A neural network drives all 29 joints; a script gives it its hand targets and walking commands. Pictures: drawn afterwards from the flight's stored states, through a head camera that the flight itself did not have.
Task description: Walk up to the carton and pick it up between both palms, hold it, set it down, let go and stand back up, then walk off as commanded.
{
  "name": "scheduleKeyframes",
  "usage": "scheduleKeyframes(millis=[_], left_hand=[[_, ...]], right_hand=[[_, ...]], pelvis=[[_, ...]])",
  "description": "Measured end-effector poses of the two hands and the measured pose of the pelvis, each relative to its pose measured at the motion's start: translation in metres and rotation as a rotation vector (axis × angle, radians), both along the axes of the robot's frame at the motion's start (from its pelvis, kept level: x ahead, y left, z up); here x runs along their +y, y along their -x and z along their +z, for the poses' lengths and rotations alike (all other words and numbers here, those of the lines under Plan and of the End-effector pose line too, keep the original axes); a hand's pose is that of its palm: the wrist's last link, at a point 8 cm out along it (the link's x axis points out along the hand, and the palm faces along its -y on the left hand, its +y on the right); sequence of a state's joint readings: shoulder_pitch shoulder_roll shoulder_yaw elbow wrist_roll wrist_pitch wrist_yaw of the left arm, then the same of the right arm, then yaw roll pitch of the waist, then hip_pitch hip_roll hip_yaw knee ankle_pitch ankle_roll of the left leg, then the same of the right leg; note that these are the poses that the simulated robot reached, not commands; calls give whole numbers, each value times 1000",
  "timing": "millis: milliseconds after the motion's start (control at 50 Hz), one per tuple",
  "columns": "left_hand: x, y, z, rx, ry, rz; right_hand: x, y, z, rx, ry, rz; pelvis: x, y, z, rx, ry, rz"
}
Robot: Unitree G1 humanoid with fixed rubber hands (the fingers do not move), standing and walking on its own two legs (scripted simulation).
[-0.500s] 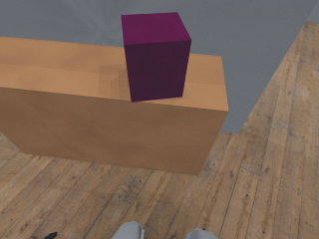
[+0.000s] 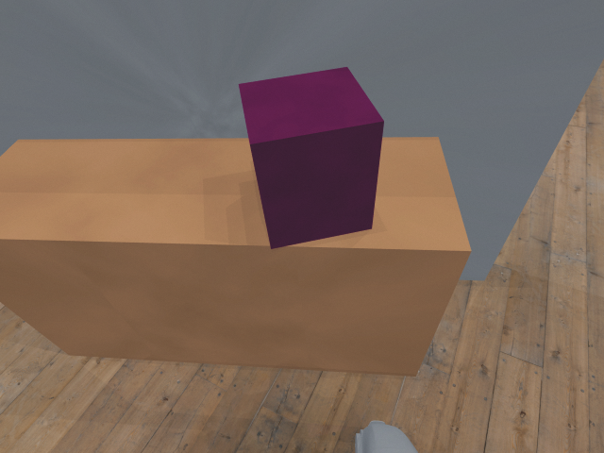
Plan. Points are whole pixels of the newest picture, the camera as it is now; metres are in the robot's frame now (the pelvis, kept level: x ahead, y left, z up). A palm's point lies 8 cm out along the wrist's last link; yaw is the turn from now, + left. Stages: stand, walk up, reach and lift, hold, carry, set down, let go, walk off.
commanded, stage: walk up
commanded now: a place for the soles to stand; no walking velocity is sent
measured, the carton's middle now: (308, 159) +0.62 +0.00 +0.04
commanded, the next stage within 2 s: none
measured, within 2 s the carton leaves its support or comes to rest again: neither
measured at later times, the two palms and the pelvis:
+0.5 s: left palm (31, 435) +0.18 +0.42 -0.11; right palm (478, 371) +0.26 -0.25 -0.10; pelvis +0.15 +0.08 -0.02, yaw -2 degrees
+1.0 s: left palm (120, 303) +0.41 +0.38 -0.13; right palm (440, 360) +0.28 -0.20 -0.13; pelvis +0.24 +0.11 -0.02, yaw -8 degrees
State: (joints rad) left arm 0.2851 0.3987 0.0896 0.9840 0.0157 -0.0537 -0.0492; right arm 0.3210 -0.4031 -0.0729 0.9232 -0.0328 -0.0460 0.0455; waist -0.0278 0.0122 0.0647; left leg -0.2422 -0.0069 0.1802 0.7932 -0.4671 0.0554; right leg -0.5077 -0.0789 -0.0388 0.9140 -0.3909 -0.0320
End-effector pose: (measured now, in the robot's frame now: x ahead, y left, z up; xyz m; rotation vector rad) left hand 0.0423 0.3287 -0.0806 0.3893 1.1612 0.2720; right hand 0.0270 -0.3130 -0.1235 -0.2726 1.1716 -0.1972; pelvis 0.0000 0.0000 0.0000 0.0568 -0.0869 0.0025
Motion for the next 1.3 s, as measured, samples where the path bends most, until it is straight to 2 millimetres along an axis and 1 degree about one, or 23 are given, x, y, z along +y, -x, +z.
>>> scheduleKeyframes(millis=[60,100,180,240,300,380,440,480,520,560,640,720,780,880,920,980,1040,1120,1220,1300], left_hand=[[-8,-30,0,-45,-11,-30],[-10,-45,0,-81,-17,-25],[-7,-63,7,-102,-23,-9],[2,-73,11,-90,-28,-9],[17,-80,10,-68,-30,-4],[48,-91,3,-24,-25,17],[77,-107,-12,26,-27,19],[91,-123,-23,55,-28,15],[100,-145,-31,73,-28,-9],[104,-170,-36,72,-25,-44],[104,-220,-45,54,-17,-103],[94,-260,-52,41,6,-127],[83,-286,-53,25,37,-135],[66,-328,-50,-8,82,-155],[60,-343,-50,-19,92,-172],[54,-362,-50,-40,100,-198],[49,-375,-49,-55,100,-222],[49,-378,-46,-70,97,-226],[52,-369,-41,-51,99,-205],[56,-355,-40,-27,97,-189]], right_hand=[[-2,-16,-14,23,-13,-2],[0,-31,-19,49,-18,13],[6,-73,-14,40,-18,51],[12,-107,-5,11,-15,71],[21,-140,5,-13,-7,89],[38,-185,19,-53,22,111],[53,-214,24,-106,63,111],[62,-225,24,-144,91,98],[70,-229,24,-151,100,65],[78,-229,22,-135,105,40],[88,-221,12,-79,105,-5],[94,-219,-5,-15,89,-63],[104,-223,-11,31,69,-97],[117,-240,-8,39,53,-98],[118,-247,-6,21,61,-100],[113,-254,-3,-2,77,-109],[105,-258,0,-16,92,-123],[98,-263,8,-24,107,-128],[96,-263,17,-32,118,-111],[92,-259,19,-35,123,-108]], pelvis=[[-2,-20,-7,-5,43,-7],[-2,-30,-9,0,68,-8],[6,-49,-3,1,94,-3],[14,-65,2,7,97,4],[25,-83,4,16,94,6],[48,-111,3,28,90,6],[69,-136,-6,36,62,-8],[80,-149,-13,44,50,-23],[87,-160,-17,45,38,-38],[91,-170,-18,41,27,-52],[96,-190,-22,38,17,-80],[99,-207,-27,31,51,-98],[101,-217,-25,46,48,-93],[108,-230,-16,69,37,-110],[109,-232,-15,73,43,-119],[109,-235,-16,74,50,-131],[107,-236,-16,73,64,-136],[106,-235,-13,72,48,-122],[107,-235,-7,74,40,-133],[103,-232,-5,60,58,-140]])
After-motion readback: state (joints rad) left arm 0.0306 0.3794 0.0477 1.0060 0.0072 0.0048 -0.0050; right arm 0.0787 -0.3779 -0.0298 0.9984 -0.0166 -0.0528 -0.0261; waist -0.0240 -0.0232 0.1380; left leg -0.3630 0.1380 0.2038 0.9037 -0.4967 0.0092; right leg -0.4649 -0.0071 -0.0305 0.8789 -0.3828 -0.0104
